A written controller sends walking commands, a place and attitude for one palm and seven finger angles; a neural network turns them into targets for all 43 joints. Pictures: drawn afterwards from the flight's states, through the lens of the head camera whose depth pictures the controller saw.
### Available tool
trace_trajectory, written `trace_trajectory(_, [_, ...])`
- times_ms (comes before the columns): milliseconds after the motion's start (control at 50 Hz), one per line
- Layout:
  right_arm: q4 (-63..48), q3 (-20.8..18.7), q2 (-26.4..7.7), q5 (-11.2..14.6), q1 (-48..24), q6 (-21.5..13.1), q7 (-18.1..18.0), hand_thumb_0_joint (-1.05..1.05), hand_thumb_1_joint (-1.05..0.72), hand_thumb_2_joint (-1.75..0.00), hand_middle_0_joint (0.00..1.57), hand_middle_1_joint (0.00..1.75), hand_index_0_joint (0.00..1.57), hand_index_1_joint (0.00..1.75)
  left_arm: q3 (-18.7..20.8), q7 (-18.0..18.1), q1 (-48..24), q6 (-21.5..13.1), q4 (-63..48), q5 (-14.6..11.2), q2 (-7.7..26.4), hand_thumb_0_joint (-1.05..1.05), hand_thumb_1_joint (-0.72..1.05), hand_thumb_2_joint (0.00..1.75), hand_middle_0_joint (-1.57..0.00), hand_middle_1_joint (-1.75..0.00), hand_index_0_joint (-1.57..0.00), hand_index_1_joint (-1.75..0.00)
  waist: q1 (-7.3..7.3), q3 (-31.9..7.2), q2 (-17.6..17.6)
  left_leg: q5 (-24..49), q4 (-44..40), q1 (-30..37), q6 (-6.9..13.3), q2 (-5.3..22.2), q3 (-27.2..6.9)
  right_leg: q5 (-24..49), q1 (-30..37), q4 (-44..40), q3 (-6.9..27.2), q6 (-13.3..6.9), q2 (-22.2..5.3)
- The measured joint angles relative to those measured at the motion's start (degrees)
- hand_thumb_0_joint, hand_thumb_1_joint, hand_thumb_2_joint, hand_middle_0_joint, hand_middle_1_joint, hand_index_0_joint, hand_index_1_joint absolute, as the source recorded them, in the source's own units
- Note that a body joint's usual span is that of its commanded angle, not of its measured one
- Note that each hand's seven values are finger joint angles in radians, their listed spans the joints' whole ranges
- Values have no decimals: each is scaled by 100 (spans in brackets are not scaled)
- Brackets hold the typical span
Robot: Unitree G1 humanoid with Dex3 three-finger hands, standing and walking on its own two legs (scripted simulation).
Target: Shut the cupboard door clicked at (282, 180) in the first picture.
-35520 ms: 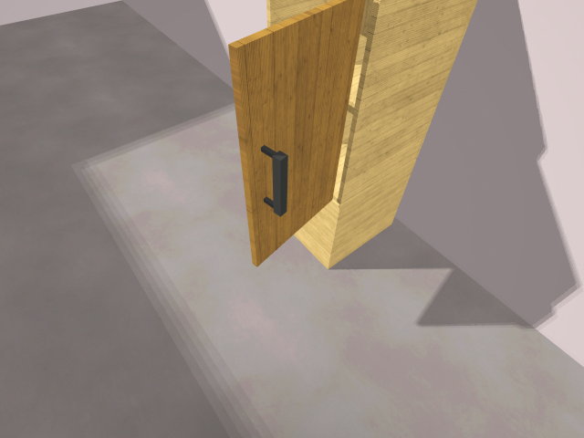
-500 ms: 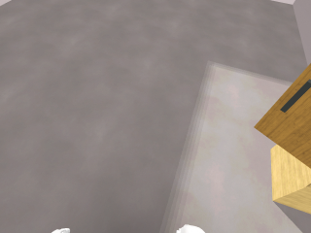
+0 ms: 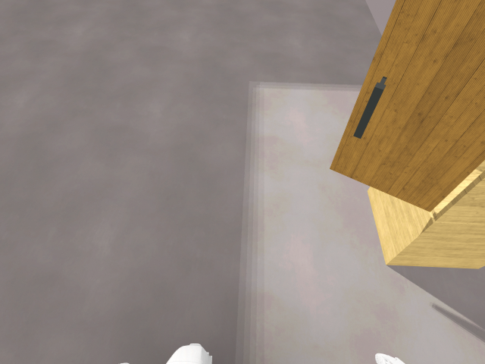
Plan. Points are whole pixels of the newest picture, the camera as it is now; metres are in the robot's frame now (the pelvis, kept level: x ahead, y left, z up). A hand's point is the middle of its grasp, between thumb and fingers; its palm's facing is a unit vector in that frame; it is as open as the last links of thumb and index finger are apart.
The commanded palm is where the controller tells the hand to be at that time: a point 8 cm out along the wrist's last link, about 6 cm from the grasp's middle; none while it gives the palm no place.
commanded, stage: turn to face it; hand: left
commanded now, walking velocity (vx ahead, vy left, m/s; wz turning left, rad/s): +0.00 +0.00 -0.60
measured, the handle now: (370, 108) +0.72 -0.29 -0.04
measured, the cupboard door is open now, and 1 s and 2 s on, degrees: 62 62 62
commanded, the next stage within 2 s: take the last steps up to it in 0.66 s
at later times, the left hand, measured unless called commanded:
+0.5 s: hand (160, 332) +0.18 +0.18 -0.16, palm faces -0.31 -0.91 -0.27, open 7.4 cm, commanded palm none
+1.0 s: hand (180, 339) +0.18 +0.14 -0.19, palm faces -0.42 -0.90 -0.14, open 7.4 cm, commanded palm none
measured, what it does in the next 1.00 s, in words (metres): steps on the spot, turning right: left foot, then right foot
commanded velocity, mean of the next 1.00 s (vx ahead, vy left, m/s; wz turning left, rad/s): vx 0.08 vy -0.03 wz -0.35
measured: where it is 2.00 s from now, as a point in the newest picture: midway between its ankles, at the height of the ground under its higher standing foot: (301, 355)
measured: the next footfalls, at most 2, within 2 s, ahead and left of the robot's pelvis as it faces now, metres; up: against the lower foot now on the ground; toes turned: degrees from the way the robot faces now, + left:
left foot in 0.10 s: +0.06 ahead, +0.14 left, +0.00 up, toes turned -3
right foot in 0.50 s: +0.01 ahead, -0.12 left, +0.00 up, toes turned -22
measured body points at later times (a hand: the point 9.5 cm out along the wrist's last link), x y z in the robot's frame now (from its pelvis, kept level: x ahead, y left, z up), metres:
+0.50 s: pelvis +0.02 +0.00 -0.01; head +0.06 -0.02 +0.43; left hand +0.20 +0.22 -0.14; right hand -0.03 -0.26 -0.16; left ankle +0.02 +0.14 -0.74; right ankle -0.03 -0.11 -0.74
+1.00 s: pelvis +0.06 -0.01 -0.01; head +0.09 +0.02 +0.44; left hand +0.20 +0.19 -0.17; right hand -0.01 -0.25 -0.13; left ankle +0.09 +0.09 -0.74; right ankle -0.03 -0.10 -0.70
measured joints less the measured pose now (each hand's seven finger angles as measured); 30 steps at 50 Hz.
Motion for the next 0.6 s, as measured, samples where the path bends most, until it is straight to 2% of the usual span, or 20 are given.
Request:
trace_trajectory(40, [-45,24,50,23,-59,-39,-9,1,-91,-89,20,30,20,30,29,3,33,29,26,8,42,0,91,89,-21,-30,-20,-30,52,-18,-74,2,-566,240,40,-92,10,-55,-50,101,138,51,35])
trace_trajectory(80, [-99,57,98,43,-87,-106,-22,1,-91,-89,20,30,20,30,66,11,70,69,61,-10,105,0,91,89,-21,-30,-20,-30,77,-53,-146,397,-1374,594,87,-175,32,-157,-144,292,279,128,84])
trace_trajectory(100, [-145,81,95,43,-64,-159,-22,1,-91,-89,20,30,20,30,84,17,107,97,63,-30,129,0,91,89,-21,-30,-20,-30,76,-105,-125,679,-1862,800,200,-148,31,-242,-234,451,327,172,158])
trace_trajectory(120, [-154,95,137,20,-64,-212,-33,1,-91,-89,20,30,20,30,111,15,82,132,89,-56,185,0,91,89,-21,-30,-20,-30,68,-102,-188,744,-1908,817,414,-161,90,-550,-378,786,338,202,161])
trace_trajectory(160, [-196,179,223,-40,-34,-241,-42,1,-91,-89,20,30,20,30,166,0,19,192,117,-51,305,0,91,89,-21,-30,-20,-30,96,-33,-298,647,-1822,873,595,-116,256,-1266,-754,1912,122,290,117])
trace_trajectory(200, [-226,246,288,-80,61,-248,-62,1,-91,-89,21,30,20,30,225,-45,-12,216,118,-16,395,0,91,89,-21,-30,-20,-30,107,-12,-316,632,-1951,1011,608,-11,386,-1388,-1091,2949,-156,402,36])
trace_trajectory(240, [-234,275,319,-103,161,-241,-79,1,-91,-89,21,30,20,30,265,-98,-47,241,95,-10,452,1,91,90,-20,-30,-20,-30,102,8,-269,691,-2130,1148,591,96,488,-1295,-1288,3557,-370,495,-95])
trace_trajectory(280, [-204,277,327,-109,247,-239,-86,1,-91,-89,21,30,20,30,281,-132,-77,260,60,-16,482,1,91,90,-20,-30,-20,-30,96,25,-206,738,-2269,1261,574,195,610,-1165,-1365,3732,-491,560,-233])
trace_trajectory(340, [-137,243,306,-108,372,-234,-76,1,-91,-89,21,30,21,30,284,-160,-133,288,28,-23,481,0,91,90,-20,-30,-20,-30,51,46,-101,724,-2336,1373,531,331,808,-1075,-1311,3433,-625,597,-421])
trace_trajectory(440, [41,135,173,-119,573,-201,-19,1,-90,-89,21,30,21,30,210,-180,-296,267,4,-18,387,0,91,90,-20,-30,-20,-30,-110,73,95,514,-2081,1422,393,549,1106,-974,-827,2012,-854,501,-523])
trace_trajectory(500, [153,55,44,-77,764,-157,15,1,-90,-89,21,30,21,30,127,-186,-338,146,-65,-11,340,0,91,90,-20,-30,-20,-30,-187,-5,160,215,-1583,1305,246,648,1241,-108,-263,717,-957,337,-497])
trace_trajectory(520, [218,19,-27,-52,773,-116,18,1,-90,-89,21,30,20,30,108,-156,-366,61,-52,6,285,0,91,90,-20,-30,-20,-30,-184,-14,235,-130,-1154,1145,218,663,1132,-194,-264,708,-939,233,-449])
trace_trajectory(560, [339,-30,-161,-21,716,28,-28,1,-91,-89,21,30,20,30,18,-87,-405,-30,-31,-11,141,0,91,90,-20,-30,-20,-30,-230,16,399,-726,-10,693,223,480,627,-425,-299,856,-919,106,-370])
trace_trajectory(600, [416,-59,-203,-18,665,94,-52,1,-91,-89,20,30,20,30,-33,-25,-373,-49,-31,-16,33,0,91,90,-20,-30,-20,-30,-242,-3,424,-673,883,289,212,277,376,-392,-217,674,-852,64,-345])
